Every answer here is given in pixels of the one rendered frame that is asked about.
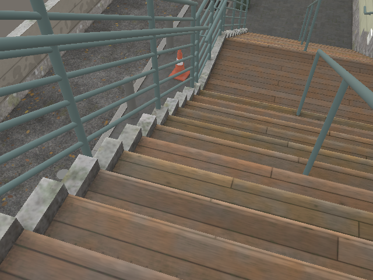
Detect stairs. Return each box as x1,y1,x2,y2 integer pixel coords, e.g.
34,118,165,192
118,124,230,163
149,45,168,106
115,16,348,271
229,32,373,63
0,90,373,280

